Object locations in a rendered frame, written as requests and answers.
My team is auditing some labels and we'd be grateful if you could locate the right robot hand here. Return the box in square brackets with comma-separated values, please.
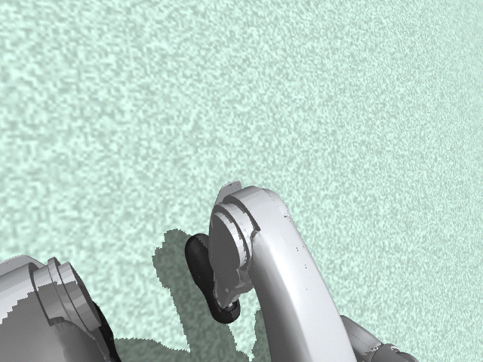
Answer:
[341, 315, 384, 362]

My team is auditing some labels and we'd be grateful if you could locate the right robot foot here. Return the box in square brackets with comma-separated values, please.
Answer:
[185, 233, 241, 324]

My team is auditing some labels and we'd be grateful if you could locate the right robot arm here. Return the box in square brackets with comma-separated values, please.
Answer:
[371, 343, 419, 362]

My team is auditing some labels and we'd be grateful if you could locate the left robot foot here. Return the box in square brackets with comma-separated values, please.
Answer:
[93, 301, 121, 362]

